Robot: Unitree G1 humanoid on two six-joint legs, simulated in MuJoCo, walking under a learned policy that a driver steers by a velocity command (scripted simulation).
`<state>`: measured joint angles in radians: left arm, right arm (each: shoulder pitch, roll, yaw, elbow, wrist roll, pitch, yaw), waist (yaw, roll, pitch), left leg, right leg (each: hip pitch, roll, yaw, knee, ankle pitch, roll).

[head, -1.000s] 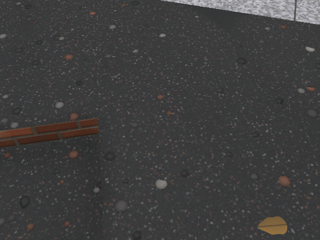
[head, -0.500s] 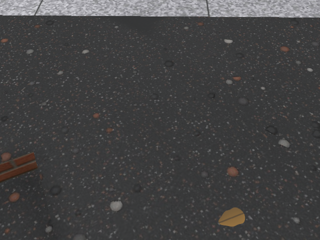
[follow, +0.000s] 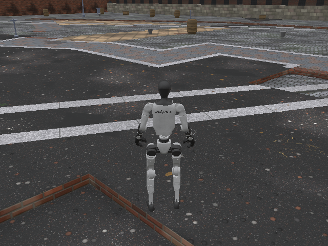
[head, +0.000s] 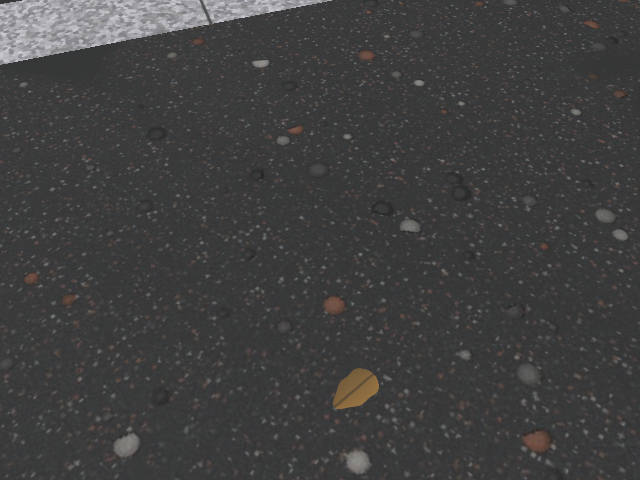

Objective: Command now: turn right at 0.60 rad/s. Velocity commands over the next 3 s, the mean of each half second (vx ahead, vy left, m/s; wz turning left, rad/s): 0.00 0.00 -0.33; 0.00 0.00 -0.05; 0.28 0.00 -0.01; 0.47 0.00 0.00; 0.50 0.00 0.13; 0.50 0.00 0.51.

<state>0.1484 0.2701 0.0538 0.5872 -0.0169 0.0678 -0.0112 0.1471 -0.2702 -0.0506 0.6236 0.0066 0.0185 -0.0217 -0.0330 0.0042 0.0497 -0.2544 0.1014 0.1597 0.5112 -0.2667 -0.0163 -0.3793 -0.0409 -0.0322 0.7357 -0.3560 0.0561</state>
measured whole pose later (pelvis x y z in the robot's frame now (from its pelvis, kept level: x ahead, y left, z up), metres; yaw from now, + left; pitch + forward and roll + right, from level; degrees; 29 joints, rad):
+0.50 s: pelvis +0.00 -0.03 +0.00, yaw -9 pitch +0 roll +0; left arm 0.14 0.21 0.01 0.65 0.01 0.00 0.00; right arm 0.17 -0.24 -0.04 0.68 -0.01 0.01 -0.01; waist -0.01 -0.01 0.01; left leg -0.26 0.03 -0.01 0.54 -0.28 -0.03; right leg -0.28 0.08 0.06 0.55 -0.26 -0.04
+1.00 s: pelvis +0.01 -0.01 +0.00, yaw -10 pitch -1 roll +0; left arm 0.21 0.20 0.03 0.78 0.01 0.01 0.02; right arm 0.22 -0.21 -0.01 0.66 -0.02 -0.02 0.00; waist 0.00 0.00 0.01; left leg -0.22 0.00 0.02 0.51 -0.28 0.01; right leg -0.24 0.04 0.09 0.51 -0.25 0.00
